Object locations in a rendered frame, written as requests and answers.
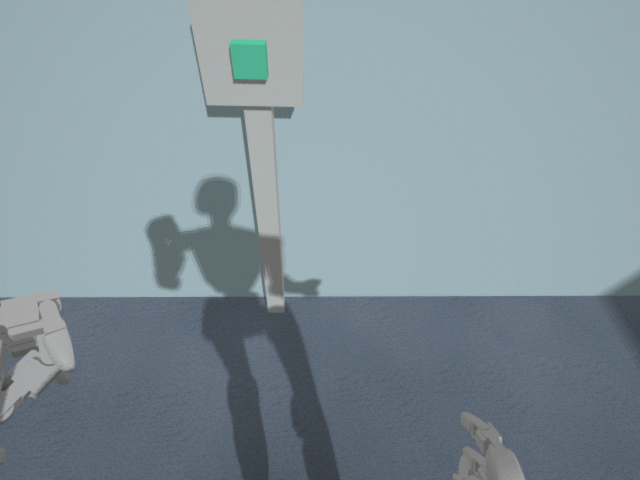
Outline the left robot hand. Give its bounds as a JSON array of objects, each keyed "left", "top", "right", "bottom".
[{"left": 0, "top": 290, "right": 75, "bottom": 425}]

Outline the button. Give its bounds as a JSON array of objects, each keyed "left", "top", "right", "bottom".
[{"left": 230, "top": 39, "right": 268, "bottom": 80}]

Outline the right robot hand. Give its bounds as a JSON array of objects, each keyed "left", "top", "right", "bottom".
[{"left": 452, "top": 412, "right": 525, "bottom": 480}]

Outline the panel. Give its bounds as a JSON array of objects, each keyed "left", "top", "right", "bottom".
[{"left": 187, "top": 0, "right": 303, "bottom": 313}]

